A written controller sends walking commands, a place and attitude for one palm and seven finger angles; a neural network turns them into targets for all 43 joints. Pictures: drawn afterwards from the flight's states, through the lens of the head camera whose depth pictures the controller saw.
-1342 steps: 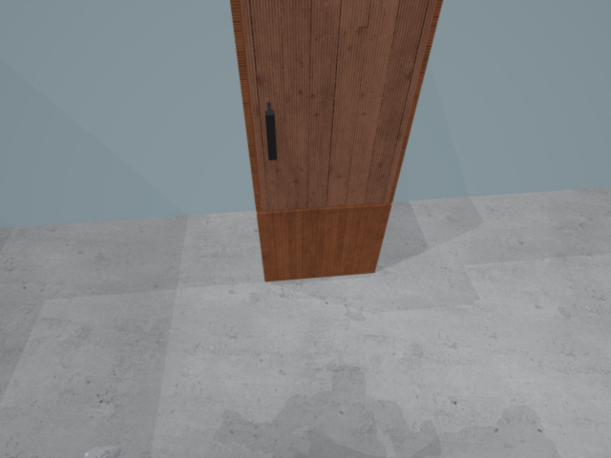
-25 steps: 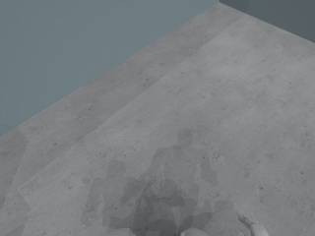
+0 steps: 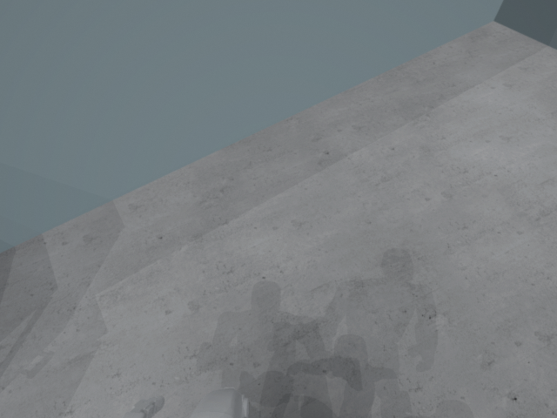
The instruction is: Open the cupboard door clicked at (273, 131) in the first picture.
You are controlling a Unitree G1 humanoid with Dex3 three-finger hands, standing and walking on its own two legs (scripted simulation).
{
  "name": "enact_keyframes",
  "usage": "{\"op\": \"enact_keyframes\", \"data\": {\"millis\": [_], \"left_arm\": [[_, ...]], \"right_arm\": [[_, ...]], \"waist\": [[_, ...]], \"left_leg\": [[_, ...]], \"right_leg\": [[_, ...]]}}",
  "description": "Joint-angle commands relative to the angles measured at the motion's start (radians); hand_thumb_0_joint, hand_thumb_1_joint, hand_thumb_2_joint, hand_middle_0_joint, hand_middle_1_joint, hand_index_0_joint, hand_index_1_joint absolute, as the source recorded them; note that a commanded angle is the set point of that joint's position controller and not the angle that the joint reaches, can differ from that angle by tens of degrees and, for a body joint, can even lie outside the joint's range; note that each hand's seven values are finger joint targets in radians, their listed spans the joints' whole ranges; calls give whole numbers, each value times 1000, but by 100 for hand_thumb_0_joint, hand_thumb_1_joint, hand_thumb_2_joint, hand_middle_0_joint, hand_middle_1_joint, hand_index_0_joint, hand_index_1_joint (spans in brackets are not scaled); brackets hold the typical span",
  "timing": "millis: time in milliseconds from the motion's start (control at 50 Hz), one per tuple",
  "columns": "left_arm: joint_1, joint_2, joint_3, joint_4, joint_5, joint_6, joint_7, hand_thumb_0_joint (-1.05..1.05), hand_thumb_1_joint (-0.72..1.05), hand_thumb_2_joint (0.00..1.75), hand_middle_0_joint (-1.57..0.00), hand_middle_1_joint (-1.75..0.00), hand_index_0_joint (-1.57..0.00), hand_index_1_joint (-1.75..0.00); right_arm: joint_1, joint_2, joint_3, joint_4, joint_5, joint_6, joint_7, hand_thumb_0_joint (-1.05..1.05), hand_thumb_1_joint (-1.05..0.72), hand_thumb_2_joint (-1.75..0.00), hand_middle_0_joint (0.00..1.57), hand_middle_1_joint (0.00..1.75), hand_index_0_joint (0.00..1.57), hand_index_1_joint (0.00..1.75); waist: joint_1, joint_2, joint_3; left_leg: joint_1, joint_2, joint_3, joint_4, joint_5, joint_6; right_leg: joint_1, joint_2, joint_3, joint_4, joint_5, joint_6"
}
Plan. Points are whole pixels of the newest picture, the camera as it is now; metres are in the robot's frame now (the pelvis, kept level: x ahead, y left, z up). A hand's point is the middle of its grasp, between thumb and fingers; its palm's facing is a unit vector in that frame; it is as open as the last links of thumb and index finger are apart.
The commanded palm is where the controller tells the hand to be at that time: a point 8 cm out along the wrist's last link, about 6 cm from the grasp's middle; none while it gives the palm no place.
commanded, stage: turn to face it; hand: left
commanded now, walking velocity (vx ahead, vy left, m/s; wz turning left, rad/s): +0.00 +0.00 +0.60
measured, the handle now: out of the picture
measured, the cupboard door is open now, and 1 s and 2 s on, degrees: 43 43 43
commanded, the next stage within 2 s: take the last steps up to it in 1.94 s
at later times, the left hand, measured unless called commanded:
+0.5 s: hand out of the picture +0.07 +0.25 -0.16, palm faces +0.29 -0.92 -0.27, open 7.4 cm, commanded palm none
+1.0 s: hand out of the picture -0.04 +0.18 -0.18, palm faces +0.60 -0.76 -0.25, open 7.3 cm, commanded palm none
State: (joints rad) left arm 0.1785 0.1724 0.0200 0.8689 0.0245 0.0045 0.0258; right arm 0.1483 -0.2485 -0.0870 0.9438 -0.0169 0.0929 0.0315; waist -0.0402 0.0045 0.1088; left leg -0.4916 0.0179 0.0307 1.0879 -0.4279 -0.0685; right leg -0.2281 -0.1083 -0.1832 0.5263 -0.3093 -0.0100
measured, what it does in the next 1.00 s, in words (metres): steps on the spot, turning left: left foot, then right foot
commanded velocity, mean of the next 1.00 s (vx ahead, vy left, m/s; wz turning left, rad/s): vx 0.00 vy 0.00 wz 0.60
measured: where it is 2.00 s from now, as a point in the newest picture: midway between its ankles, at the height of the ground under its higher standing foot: outside the picture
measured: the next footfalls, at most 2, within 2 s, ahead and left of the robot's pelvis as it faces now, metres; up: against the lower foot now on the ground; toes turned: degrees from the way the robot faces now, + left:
left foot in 0.18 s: +0.02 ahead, +0.13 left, +0.00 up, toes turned +13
right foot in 0.60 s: +0.10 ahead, -0.11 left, +0.00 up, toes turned +19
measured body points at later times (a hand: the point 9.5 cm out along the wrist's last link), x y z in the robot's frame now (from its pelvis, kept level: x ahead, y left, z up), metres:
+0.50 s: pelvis +0.02 +0.01 +0.00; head +0.08 +0.04 +0.45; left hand +0.05 +0.30 -0.14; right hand +0.16 -0.21 -0.14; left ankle -0.01 +0.12 -0.74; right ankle +0.05 -0.14 -0.68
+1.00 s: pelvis +0.05 -0.01 -0.01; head +0.10 +0.03 +0.44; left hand -0.07 +0.22 -0.16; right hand +0.30 -0.15 -0.15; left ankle -0.02 +0.08 -0.72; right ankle +0.07 -0.12 -0.74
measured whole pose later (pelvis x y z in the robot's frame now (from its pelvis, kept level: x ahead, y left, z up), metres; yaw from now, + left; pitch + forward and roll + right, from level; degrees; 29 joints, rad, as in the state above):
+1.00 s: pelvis +0.05 -0.01 -0.01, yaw +37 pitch +1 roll +1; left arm 0.24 0.22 0.05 0.90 0.03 0.00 0.02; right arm 0.07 -0.24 -0.07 0.93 -0.01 0.08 0.03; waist 0.01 -0.04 0.13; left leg -0.37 0.01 0.09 0.75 -0.42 -0.04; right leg -0.19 -0.15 -0.29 0.58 -0.39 0.01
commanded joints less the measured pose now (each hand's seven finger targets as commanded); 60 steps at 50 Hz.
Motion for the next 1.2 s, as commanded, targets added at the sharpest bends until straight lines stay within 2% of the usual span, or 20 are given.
{"op": "enact_keyframes", "data": {"millis": [0,80,120,140,160,200,300,460,540,560,580,600,700,900,980,1000,1020,1040,1120,1180], "left_arm": [[83,226,77,-39,2,-20,11,0,90,90,-20,-30,-20,-30],[95,249,93,-25,3,-15,3,0,90,90,-20,-30,-20,-30],[63,246,95,-31,-10,-10,-5,0,90,90,-20,-30,-20,-30],[54,186,86,-63,-15,-4,-12,0,90,90,-20,-30,-20,-30],[-22,139,62,-114,-12,5,-10,0,90,90,-20,-30,-20,-30],[-89,148,69,-94,-7,21,0,0,90,90,-20,-30,-20,-30],[-10,153,72,-30,-7,25,-17,0,90,90,-20,-30,-20,-30],[-81,142,61,-74,-15,19,-13,0,90,90,-20,-30,-20,-30],[29,157,65,-51,-22,2,-7,0,90,90,-20,-30,-20,-30],[88,192,74,-38,-17,-10,-2,0,90,90,-20,-30,-20,-30],[117,287,94,-33,1,-21,10,0,90,90,-20,-30,-20,-30],[109,313,85,-41,0,-16,9,0,90,90,-20,-30,-20,-30],[3,171,54,-67,-10,-22,12,0,90,90,-20,-30,-20,-30],[125,226,83,-22,3,-18,10,0,90,90,-20,-30,-20,-30],[94,257,95,-19,-6,-16,-2,0,90,90,-20,-30,-20,-30],[80,230,91,-39,-14,-12,-9,0,90,90,-20,-30,-20,-30],[25,155,65,-93,-19,-7,-15,0,90,90,-20,-30,-20,-30],[-45,180,61,-117,-6,12,-1,0,90,90,-20,-30,-20,-30],[-11,168,73,-44,-6,27,-12,0,90,90,-20,-30,-20,-30],[20,166,73,-30,-6,28,-15,0,90,90,-20,-30,-20,-30]], "right_arm": [[-87,-29,6,-97,8,-38,2,0,-90,-90,20,30,20,30],[-62,-36,6,-106,10,-54,-2,0,-90,-90,20,30,20,30],[47,-91,-8,-84,3,-64,-3,0,-90,-90,20,30,20,30],[112,-206,-35,-81,-6,-72,-7,0,-90,-90,20,30,20,30],[181,-279,-52,-65,-6,-65,-18,0,-90,-90,20,30,20,30],[152,-234,-41,-65,-8,-69,-45,0,-90,-90,20,30,20,30],[44,-173,-14,-87,-2,-88,-50,0,-90,-90,20,30,20,30],[67,-184,-29,-76,-10,-76,-44,0,-90,-90,20,30,20,30],[2,-180,-35,-97,-3,-65,-44,0,-90,-90,20,30,20,30],[-7,-151,-31,-106,6,-67,-40,0,-90,-90,20,30,20,30],[17,-77,-23,-120,16,-69,-33,0,-90,-90,20,30,20,30],[13,-95,-26,-130,8,-66,-31,0,-90,-90,20,30,20,30],[-2,-65,-15,-69,3,-33,-8,0,-90,-90,20,30,20,30],[-127,-32,12,-104,8,-43,0,0,-90,-90,20,30,20,30],[-10,-74,0,-94,2,-61,-4,0,-90,-90,20,30,20,30],[75,-164,-21,-79,-5,-70,-8,0,-90,-90,20,30,20,30],[158,-282,-51,-71,-9,-71,-15,0,-90,-90,20,30,20,30],[198,-274,-42,-50,1,-63,-23,0,-90,-90,20,30,20,30],[17,-190,-15,-99,-5,-77,-50,0,-90,-90,20,30,20,30],[11,-179,-9,-97,-2,-87,-47,0,-90,-90,20,30,20,30]], "waist": [[73,-189,-142],[67,-185,-165],[-3,-105,-214],[-39,190,-261],[-75,314,-236],[-55,214,-199],[30,114,-166],[8,157,-166],[65,143,-172],[94,53,-197],[99,-253,-222],[95,-274,-198],[26,-214,-108],[84,-214,-130],[9,-149,-198],[-41,24,-259],[-85,322,-269],[-85,183,-259],[15,109,-142],[37,91,-159]], "left_leg": [[-12,15,51,-196,-26,0],[125,-12,96,-430,26,27],[355,9,65,-637,246,57],[543,254,-270,-689,553,165],[535,434,-461,-710,862,307],[434,356,-400,-710,703,293],[386,209,-220,-717,727,220],[368,187,-312,-685,684,230],[207,145,-356,-599,599,187],[110,85,-322,-525,425,136],[-94,-66,-142,-299,23,49],[-105,-87,-87,-43,-238,30],[-104,5,-56,160,17,-4],[13,1,64,-285,-26,18],[297,-33,101,-595,176,57],[516,114,-77,-654,439,127],[611,406,-468,-687,902,300],[555,429,-429,-669,893,333],[366,245,-268,-728,682,245],[356,209,-239,-739,648,234]], "right_leg": [[193,-257,91,-113,601,-98],[172,-275,65,-23,610,-78],[38,-240,-9,160,487,-2],[-224,-105,-47,397,27,74],[-386,-26,46,564,-393,97],[-418,-27,175,679,-277,90],[-350,-2,181,629,-74,109],[-234,64,161,325,-127,104],[43,101,146,8,34,81],[196,33,194,-150,145,69],[350,-251,465,-223,291,-28],[224,-415,524,-214,419,-137],[125,-199,176,-150,622,-75],[233,-265,72,-78,713,-98],[121,-249,-15,138,659,-27],[-87,-183,-51,343,395,35],[-368,-28,-14,591,-364,100],[-377,-33,132,659,-372,84],[-361,-20,188,697,-126,100],[-322,-6,187,634,-71,108]]}}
